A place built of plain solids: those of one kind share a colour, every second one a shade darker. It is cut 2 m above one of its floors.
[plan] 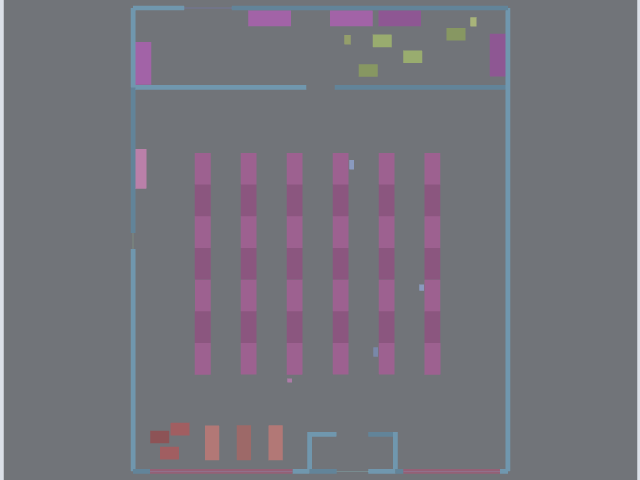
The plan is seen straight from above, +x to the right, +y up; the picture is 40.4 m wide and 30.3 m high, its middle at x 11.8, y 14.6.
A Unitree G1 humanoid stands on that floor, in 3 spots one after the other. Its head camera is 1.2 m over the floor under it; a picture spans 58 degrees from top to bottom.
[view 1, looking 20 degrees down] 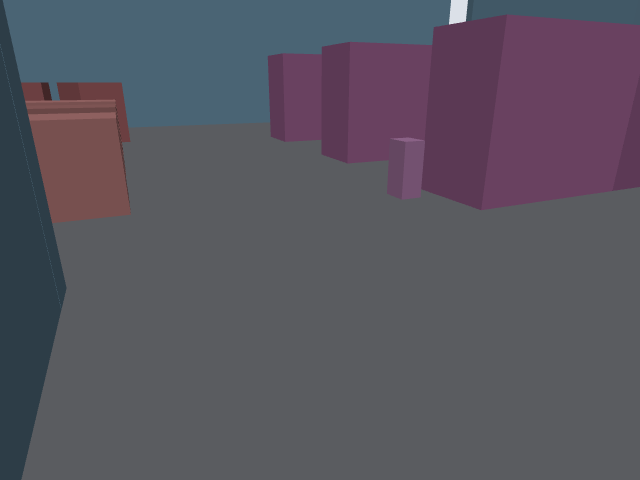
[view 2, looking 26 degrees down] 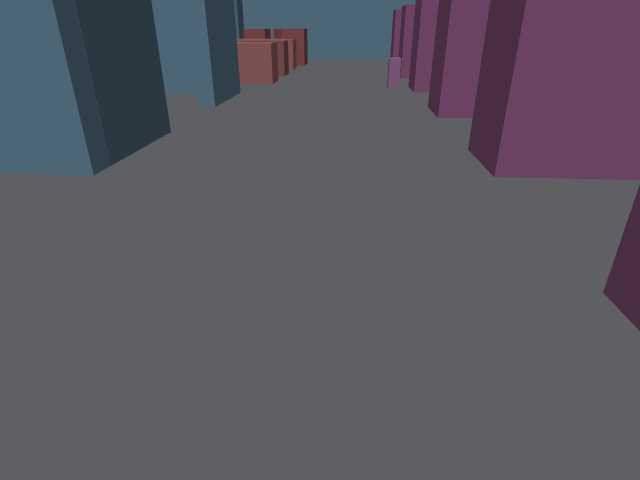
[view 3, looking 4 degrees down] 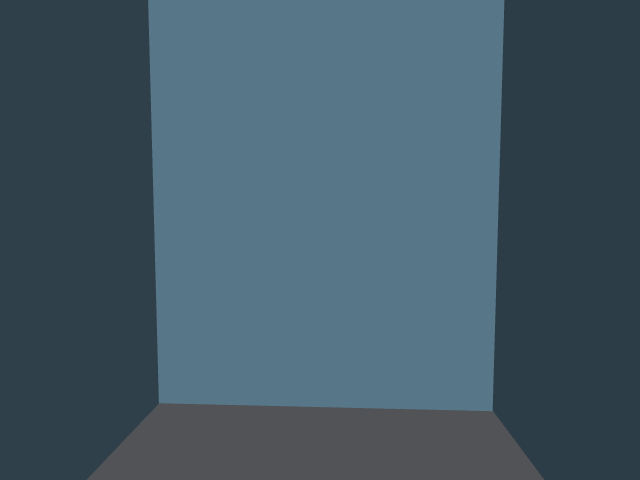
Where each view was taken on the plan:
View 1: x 13.85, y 2.93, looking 156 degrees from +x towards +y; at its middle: ground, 3.51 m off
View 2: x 20.35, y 4.80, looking -176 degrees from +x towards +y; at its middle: ground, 2.74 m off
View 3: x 13.85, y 1.05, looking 3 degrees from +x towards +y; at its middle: wall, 2.57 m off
